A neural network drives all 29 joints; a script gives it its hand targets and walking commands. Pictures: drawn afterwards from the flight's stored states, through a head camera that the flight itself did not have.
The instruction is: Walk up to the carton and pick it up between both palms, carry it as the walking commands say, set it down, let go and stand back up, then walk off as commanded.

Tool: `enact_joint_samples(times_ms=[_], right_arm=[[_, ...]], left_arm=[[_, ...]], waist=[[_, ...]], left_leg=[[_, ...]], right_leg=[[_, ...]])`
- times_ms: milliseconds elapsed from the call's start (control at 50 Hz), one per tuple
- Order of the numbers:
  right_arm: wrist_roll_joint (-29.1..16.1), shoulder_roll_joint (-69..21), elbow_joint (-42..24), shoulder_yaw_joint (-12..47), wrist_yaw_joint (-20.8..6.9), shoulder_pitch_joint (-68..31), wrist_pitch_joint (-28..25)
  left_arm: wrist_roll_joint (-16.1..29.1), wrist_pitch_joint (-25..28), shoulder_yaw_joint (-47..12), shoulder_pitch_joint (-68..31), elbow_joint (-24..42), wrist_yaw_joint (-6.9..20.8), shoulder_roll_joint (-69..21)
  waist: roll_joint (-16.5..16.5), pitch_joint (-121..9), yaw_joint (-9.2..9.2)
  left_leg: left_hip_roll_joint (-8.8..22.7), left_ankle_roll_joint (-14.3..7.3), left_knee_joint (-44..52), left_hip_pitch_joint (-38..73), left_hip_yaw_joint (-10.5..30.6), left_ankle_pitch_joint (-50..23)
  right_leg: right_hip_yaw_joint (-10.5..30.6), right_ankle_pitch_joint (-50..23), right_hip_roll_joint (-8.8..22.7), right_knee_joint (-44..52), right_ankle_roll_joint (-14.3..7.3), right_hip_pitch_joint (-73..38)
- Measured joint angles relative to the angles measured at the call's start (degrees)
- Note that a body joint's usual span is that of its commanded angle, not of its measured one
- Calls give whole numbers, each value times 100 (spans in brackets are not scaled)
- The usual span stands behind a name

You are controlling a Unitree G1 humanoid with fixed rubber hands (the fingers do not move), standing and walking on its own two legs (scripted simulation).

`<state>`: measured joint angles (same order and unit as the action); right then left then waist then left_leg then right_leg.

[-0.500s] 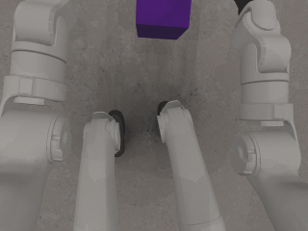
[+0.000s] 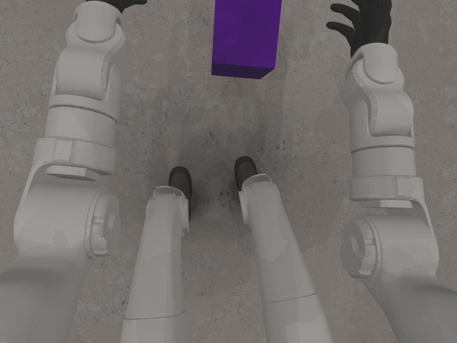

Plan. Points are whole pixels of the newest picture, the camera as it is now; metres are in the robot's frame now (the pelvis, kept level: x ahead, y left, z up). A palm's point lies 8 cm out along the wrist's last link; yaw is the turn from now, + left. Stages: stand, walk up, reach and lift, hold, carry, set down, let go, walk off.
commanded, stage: let go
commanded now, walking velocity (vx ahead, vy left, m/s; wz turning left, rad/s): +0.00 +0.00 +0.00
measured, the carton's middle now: (241, 38) +0.59 -0.13 -0.56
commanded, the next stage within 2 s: stand in 1.32 s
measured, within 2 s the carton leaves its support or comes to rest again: neither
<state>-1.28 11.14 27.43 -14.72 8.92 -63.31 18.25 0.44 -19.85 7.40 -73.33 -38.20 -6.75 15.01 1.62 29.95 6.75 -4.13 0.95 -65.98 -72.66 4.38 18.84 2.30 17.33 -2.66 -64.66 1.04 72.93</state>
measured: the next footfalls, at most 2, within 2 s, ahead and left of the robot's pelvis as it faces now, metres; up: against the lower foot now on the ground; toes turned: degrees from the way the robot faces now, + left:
none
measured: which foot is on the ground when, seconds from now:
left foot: down 0.00-1.00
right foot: down 0.00-1.00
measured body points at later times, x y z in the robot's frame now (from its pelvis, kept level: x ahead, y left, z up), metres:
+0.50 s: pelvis +0.06 +0.00 +0.07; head +0.26 -0.01 +0.47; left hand +0.38 +0.17 -0.04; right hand +0.33 -0.24 -0.03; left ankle +0.10 +0.12 -0.62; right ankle +0.11 -0.12 -0.62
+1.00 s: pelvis +0.12 +0.01 +0.11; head +0.14 +0.01 +0.56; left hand +0.28 +0.24 +0.02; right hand +0.27 -0.23 +0.03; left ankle +0.10 +0.12 -0.62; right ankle +0.11 -0.12 -0.62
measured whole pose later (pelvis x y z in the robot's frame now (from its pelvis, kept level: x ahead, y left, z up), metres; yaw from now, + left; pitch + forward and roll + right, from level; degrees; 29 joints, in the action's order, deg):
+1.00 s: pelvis +0.12 +0.01 +0.11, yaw -1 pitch -5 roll +0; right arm 1.0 11.6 22.6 -2.8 -4.7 15.4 7.0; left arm -0.2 -6.1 3.1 15.2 -24.5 3.8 11.4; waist -0.1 8.6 0.3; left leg -2.5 -1.1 -30.4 -6.5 3.7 18.3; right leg 4.6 16.7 -1.8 -29.5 0.6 7.3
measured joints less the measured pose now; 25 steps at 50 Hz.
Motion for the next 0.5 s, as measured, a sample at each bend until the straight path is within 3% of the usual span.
enact_joint_samples(times_ms=[180,300,380,500], right_arm=[[188,155,-1171,592,-475,1930,265],[261,113,-1672,832,-709,3243,131],[231,-27,-1707,872,-855,4190,-139],[286,-123,-1085,790,-1093,5451,-628]], left_arm=[[-162,-283,-78,2253,1667,-456,-558],[-226,-170,-201,3888,2453,-475,-790],[-272,126,-259,4805,2453,-352,-880],[-434,741,-196,5796,1596,12,-927]], waist=[[-15,3,-162],[-8,-12,-192],[-46,-378,-197],[-147,-1670,-275]], left_leg=[[24,-22,396,857,-10,74],[30,-30,716,1762,39,137],[32,-26,1027,2253,89,112],[73,-34,1680,2817,90,-13]], right_leg=[[28,76,5,380,-23,-844],[-6,152,22,697,-47,-1758],[-39,143,40,1005,-65,-2259],[-9,19,43,1639,-77,-2808]])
